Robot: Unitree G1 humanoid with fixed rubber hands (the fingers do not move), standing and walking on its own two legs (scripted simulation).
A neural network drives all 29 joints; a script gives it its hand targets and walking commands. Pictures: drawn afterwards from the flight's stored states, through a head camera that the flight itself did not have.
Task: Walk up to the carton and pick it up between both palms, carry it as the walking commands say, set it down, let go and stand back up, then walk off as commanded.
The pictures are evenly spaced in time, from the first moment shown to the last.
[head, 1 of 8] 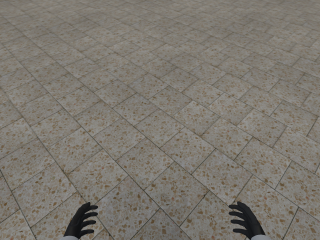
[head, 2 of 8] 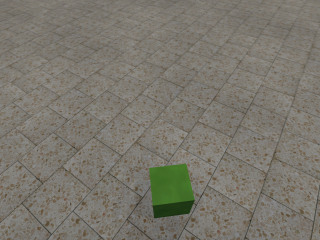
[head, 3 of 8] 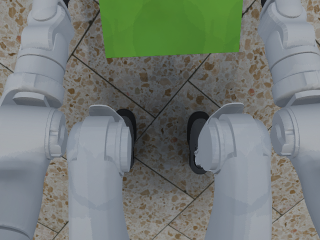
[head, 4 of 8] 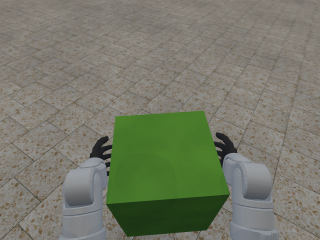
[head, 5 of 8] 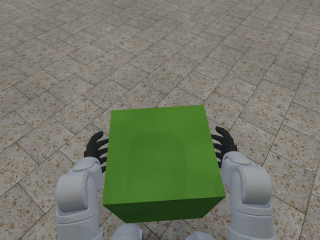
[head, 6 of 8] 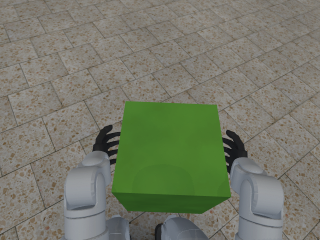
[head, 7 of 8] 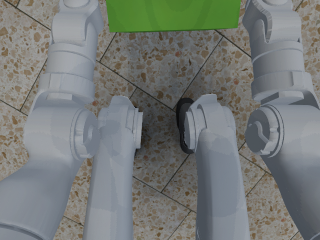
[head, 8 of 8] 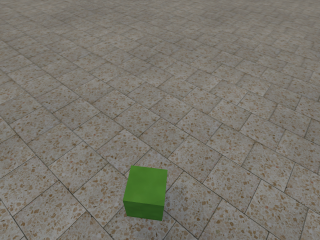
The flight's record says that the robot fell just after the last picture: no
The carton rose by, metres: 0.69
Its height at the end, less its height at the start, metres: +0.00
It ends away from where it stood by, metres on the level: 1.42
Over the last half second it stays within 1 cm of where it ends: yes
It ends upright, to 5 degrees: yes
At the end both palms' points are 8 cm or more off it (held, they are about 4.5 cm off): yes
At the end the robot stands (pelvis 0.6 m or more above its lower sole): yes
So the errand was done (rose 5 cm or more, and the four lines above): yes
